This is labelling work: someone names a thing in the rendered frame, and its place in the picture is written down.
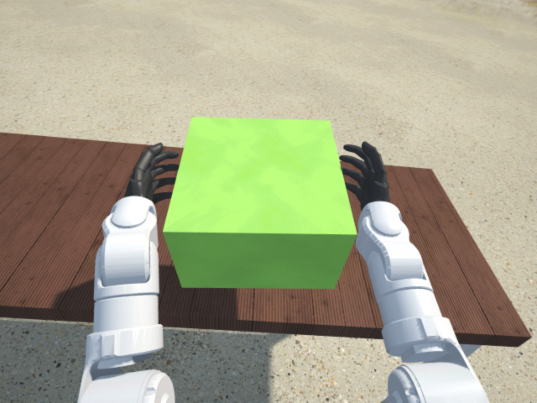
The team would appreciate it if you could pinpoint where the robot right upper arm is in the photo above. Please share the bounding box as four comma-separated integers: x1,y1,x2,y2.
388,361,487,403

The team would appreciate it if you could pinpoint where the robot left hand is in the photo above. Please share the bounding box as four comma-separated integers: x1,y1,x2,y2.
124,143,180,205

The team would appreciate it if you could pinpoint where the robot right hand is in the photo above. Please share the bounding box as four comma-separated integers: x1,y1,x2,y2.
339,141,390,210

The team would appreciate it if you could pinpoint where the robot left forearm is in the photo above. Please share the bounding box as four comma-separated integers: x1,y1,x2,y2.
77,196,164,403

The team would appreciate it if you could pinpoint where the table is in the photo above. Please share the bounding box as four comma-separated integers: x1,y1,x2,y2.
0,133,532,403

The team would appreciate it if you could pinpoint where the robot right forearm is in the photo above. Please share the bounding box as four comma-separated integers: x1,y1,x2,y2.
356,201,489,403

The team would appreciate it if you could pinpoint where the robot left upper arm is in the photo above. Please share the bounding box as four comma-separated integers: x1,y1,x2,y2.
81,369,175,403

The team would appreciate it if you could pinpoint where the carton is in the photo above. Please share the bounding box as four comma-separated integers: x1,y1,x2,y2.
163,117,357,289

